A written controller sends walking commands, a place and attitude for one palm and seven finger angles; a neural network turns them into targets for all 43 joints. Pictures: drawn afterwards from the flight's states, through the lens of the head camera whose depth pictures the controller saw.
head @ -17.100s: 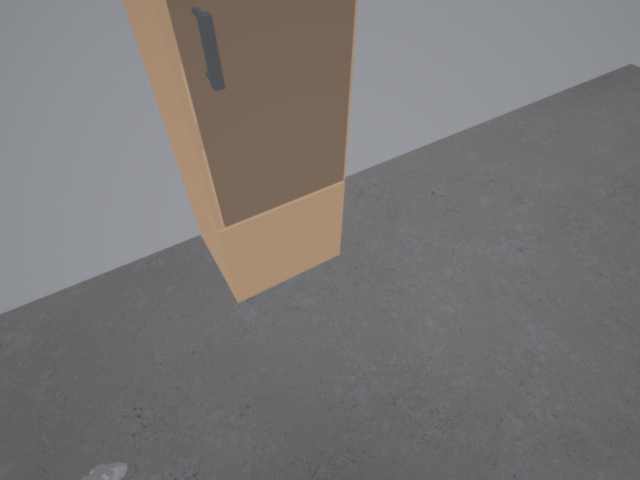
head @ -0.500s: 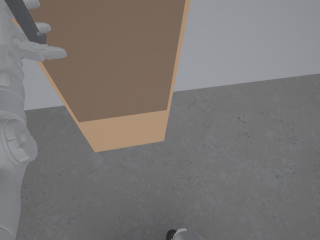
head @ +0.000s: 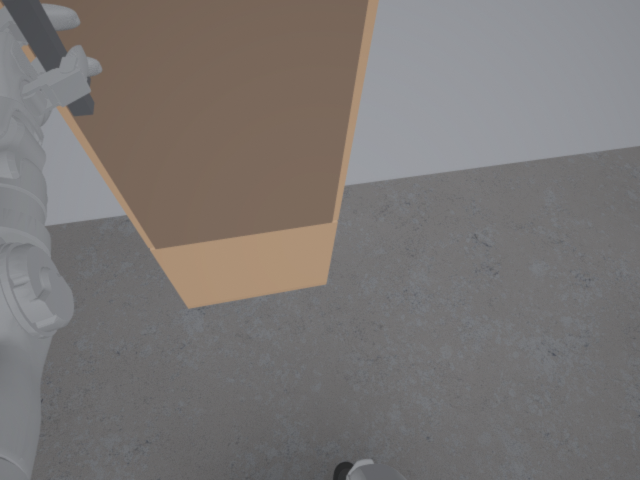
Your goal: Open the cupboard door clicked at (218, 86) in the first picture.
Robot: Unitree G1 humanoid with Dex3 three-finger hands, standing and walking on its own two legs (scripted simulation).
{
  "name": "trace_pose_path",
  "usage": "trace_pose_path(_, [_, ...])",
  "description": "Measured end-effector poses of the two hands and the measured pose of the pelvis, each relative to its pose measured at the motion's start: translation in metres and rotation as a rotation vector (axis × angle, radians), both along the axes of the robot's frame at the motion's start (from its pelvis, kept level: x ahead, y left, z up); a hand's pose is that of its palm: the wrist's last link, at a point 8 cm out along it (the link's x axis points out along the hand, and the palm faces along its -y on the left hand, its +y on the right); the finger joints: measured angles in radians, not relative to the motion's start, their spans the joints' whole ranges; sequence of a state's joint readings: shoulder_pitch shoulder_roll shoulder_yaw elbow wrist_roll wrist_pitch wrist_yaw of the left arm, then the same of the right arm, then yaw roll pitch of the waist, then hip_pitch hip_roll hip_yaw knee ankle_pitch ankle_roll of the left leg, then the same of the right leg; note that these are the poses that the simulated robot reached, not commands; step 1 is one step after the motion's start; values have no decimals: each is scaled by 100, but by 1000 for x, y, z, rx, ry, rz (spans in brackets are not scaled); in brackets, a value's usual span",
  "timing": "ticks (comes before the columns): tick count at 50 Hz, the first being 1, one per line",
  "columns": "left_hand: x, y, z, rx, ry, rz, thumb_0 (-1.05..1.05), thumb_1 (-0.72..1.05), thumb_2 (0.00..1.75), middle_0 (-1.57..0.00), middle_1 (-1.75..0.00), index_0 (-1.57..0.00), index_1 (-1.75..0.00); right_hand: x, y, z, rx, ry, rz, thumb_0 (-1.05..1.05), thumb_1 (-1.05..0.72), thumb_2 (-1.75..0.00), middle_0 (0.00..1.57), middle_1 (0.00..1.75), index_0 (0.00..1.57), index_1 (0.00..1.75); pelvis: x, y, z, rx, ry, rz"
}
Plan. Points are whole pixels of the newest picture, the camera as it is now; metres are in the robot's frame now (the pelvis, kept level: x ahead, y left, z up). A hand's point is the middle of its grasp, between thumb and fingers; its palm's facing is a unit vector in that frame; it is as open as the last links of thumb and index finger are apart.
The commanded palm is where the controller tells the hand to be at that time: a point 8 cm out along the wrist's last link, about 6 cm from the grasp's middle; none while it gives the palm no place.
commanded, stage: close the thumb around the handle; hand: left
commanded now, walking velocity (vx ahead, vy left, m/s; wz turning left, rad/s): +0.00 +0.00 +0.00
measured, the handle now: (57, 47) +0.59 +0.23 +0.18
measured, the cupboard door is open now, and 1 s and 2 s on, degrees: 0 32 39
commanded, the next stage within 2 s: pull the door open along its arc in 0.08 s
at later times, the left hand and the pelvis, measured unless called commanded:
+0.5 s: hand (77, 86) +0.53 +0.20 +0.17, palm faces +0.07 -1.00 +0.00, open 5.7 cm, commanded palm +0.47 +0.25 +0.16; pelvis +0.00 +0.01 +0.00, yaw -2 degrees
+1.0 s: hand (162, 203) +0.36 +0.11 +0.18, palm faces +0.33 -0.94 +0.06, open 6.2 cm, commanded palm +0.30 +0.18 +0.16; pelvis +0.01 -0.01 +0.02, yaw +0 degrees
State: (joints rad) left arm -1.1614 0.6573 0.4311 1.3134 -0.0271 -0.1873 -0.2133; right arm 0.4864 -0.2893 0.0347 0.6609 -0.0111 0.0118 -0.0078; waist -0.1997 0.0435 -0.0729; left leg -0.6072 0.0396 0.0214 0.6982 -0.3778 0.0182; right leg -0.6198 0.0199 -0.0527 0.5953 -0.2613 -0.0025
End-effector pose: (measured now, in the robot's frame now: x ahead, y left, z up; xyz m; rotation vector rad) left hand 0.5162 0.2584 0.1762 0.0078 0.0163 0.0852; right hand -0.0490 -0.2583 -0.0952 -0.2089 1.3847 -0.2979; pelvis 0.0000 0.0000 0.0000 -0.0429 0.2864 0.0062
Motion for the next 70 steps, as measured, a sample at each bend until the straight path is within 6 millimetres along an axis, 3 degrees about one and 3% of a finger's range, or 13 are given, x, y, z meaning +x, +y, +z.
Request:
trace_pose_path(18, [0, -1, -1, -5, -10, -4, 1, 73, 83, -37, -135, -37, -135, -1, 3, 1, -4, -12, -7, 1, -90, -90, 20, 30, 20, 30, -1, 4, 0, 0, 3, -10])
trace_pose_path(23, [-9, -2, -3, -4, -31, -9, 0, 73, 81, -37, -135, -35, -135, 2, 5, 0, 9, -26, -20, 1, -90, -90, 20, 30, 20, 30, 2, 5, 2, 1, -11, -23])
trace_pose_path(27, [-23, -5, -4, -8, -49, -18, 0, 73, 79, -37, -135, -35, -135, 16, 5, -2, 23, -68, -25, 1, -90, -90, 20, 30, 20, 30, 6, 5, 4, 3, -34, -32])
trace_pose_path(34, [-68, -18, -6, -12, -73, -35, 0, 71, 74, -37, -135, -34, -135, 73, 5, -3, 56, -237, 5, 1, -90, -90, 20, 30, 20, 30, 12, 5, 10, 9, -97, -40])
trace_pose_path(41, [-132, -55, -6, -47, -78, 62, 0, 69, 72, -37, -135, -34, -130, 162, 14, 9, 102, -476, 100, 1, -90, -90, 20, 30, 20, 30, 11, 2, 14, 19, -174, -37])
trace_pose_path(47, [-176, -92, -3, -65, -40, 195, 1, 67, 72, -36, -132, -35, -130, 233, 30, 32, 136, -646, 193, 1, -91, -90, 20, 30, 19, 30, 9, -6, 17, 31, -241, -26])
trace_pose_path(53, [-204, -123, 0, -67, -4, 301, 1, 66, 73, -35, -127, -35, -131, 271, 44, 53, 161, -717, 270, 1, -90, -90, 20, 30, 20, 30, 9, -19, 20, 37, -289, -1])
trace_pose_path(60, [-222, -147, 1, -43, 2, 357, 1, 66, 73, -34, -127, -34, -132, 271, 42, 47, 178, -672, 307, 1, -90, -90, 20, 30, 20, 30, 9, -31, 20, 43, -314, 26])
trace_pose_path(70, [-225, -161, 1, 15, -4, 408, 1, 68, 78, -35, -131, -33, -132, 228, 23, 12, 162, -515, 299, 1, -90, -90, 20, 30, 20, 30, -2, -39, 18, 55, -330, 57])
